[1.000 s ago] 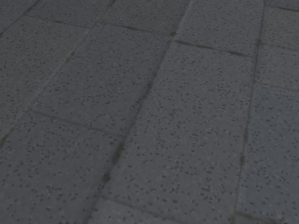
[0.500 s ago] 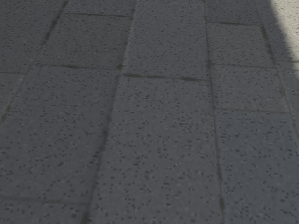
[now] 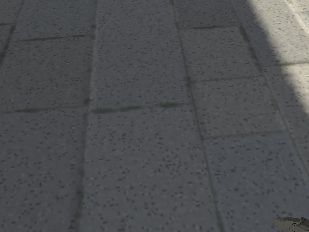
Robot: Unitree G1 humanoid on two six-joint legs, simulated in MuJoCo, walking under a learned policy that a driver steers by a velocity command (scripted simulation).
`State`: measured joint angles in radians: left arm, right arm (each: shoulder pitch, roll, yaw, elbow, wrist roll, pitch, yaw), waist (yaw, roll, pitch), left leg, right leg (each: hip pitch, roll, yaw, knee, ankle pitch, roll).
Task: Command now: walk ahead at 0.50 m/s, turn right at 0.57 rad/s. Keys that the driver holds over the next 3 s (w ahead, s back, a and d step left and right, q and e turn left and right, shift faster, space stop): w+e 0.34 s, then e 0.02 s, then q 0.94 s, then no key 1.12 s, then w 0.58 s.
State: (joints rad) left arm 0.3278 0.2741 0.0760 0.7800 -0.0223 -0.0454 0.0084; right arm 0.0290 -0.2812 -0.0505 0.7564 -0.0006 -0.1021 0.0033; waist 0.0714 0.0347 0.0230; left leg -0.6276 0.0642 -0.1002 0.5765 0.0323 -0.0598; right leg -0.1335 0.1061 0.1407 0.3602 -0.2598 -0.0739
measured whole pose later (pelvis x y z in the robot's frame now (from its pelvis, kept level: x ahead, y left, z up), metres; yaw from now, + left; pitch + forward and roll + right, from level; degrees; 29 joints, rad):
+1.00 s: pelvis +0.35 +0.00 -0.02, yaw -1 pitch +1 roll -3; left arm 0.10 0.29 0.08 0.78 0.00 0.02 0.03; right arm 0.20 -0.31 -0.08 0.76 0.00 0.06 0.00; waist -0.02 -0.01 0.02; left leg -0.34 0.04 0.04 0.64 -0.32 0.04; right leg -0.36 -0.11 -0.20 0.62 -0.30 0.03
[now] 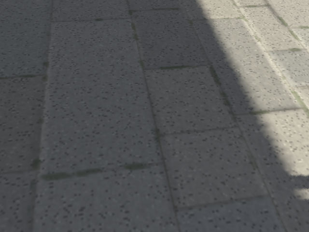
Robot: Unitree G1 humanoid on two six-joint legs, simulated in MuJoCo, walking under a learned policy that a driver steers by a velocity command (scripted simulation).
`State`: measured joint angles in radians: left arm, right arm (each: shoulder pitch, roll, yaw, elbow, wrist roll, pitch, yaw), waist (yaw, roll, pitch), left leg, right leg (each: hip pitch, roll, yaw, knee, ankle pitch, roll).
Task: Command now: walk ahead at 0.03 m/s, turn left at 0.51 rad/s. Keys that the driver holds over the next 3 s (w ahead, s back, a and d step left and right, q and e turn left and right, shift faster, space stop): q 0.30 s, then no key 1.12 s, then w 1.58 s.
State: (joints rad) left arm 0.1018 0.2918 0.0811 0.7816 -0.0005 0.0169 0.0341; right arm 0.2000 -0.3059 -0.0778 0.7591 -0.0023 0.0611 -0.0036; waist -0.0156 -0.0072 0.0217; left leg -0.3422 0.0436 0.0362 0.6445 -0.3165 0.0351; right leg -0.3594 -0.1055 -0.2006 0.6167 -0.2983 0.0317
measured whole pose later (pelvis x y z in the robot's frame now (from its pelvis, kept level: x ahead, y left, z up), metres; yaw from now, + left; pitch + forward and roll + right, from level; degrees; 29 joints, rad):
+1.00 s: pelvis +0.02 +0.00 +0.01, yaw +16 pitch -2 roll +0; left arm 0.14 0.27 0.03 0.95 0.01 0.00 0.02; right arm 0.21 -0.24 -0.03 0.80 -0.02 0.01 -0.02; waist 0.02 -0.01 0.04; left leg -0.18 -0.01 -0.06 0.52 -0.31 0.00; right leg -0.20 -0.02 0.04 0.49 -0.26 0.04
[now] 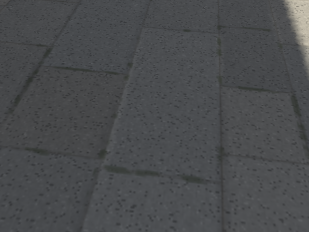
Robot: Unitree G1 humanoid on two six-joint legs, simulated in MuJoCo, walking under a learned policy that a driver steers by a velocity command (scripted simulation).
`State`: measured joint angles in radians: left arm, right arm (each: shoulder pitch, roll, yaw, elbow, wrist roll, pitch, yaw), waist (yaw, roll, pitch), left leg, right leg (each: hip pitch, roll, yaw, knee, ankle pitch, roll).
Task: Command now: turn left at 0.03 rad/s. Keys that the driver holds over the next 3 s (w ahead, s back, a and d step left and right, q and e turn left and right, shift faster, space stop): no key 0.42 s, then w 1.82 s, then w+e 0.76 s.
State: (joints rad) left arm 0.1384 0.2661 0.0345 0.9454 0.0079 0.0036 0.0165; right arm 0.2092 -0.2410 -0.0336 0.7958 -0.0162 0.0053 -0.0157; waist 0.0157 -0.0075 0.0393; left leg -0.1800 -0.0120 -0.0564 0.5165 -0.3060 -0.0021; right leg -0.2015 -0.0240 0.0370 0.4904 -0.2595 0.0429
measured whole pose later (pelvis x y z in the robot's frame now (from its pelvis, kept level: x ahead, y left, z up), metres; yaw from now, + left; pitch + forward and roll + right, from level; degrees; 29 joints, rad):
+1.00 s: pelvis +0.17 -0.02 +0.00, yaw -1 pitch +1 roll +0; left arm 0.48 0.21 0.01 1.09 -0.01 -0.08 0.01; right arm 0.00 -0.26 -0.04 0.82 0.03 -0.08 0.03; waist 0.11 0.03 0.03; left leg -0.62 0.06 0.03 0.61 -0.01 0.01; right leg 0.14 0.02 -0.01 0.15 -0.32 -0.03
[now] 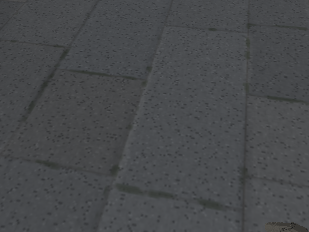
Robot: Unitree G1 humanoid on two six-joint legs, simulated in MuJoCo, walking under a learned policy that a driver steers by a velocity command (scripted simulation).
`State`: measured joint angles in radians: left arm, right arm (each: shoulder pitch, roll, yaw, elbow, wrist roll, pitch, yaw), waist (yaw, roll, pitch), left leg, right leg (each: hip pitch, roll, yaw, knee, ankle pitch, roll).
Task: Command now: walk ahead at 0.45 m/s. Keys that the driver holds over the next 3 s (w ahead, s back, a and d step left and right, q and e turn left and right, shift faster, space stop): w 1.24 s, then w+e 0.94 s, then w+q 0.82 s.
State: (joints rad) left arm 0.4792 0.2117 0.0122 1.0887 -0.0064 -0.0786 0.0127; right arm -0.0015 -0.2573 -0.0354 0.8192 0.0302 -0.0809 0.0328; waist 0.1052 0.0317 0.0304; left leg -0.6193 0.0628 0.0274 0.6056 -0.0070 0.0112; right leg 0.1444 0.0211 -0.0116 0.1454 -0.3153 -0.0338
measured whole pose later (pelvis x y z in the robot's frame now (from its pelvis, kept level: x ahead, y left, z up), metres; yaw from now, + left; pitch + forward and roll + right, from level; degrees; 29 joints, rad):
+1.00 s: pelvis +0.58 -0.02 +0.01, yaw +0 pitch +1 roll -1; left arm 0.36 0.24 0.05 0.96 0.00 -0.09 -0.01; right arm 0.09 -0.27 -0.06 0.88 0.01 -0.07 0.00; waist 0.06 0.04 0.01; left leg -0.68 0.13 -0.04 0.70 0.05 0.00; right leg -0.03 0.07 -0.06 0.19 -0.19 -0.07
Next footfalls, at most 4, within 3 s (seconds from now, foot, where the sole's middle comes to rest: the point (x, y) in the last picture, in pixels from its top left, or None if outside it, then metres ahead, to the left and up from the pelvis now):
0.10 left None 0.26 0.13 -0.77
0.64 right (208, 212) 0.57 -0.11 -0.77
1.18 left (161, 148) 0.88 0.12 -0.77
1.74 right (211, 108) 1.16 -0.13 -0.77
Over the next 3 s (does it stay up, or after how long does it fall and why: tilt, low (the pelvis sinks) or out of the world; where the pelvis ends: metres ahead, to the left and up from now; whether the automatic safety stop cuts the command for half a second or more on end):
stays up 1.63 -0.26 0.01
